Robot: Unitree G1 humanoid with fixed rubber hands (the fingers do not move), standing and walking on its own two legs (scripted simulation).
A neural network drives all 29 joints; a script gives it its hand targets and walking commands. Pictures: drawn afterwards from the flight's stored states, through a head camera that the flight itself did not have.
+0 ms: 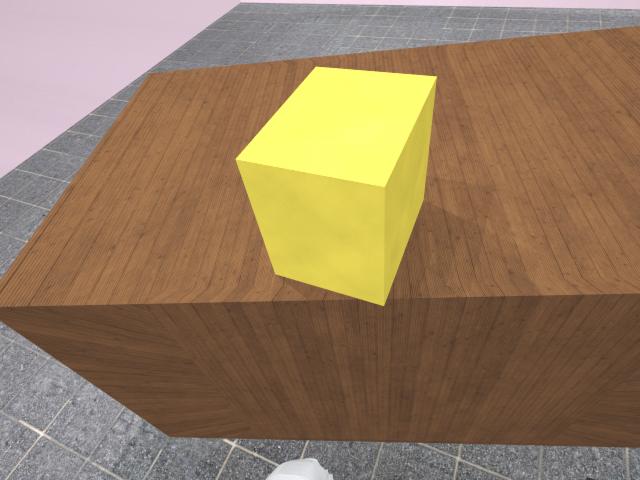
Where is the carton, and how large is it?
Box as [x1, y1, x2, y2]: [236, 67, 436, 305]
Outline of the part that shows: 315,67 236,158 236,161 276,274 383,305 423,199 436,76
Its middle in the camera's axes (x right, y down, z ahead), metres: +0.04 -0.08 +0.55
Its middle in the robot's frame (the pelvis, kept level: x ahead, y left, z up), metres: +0.48 +0.00 +0.11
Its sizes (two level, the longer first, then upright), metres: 0.224 0.173 0.217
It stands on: a pedestal, 0.74 m high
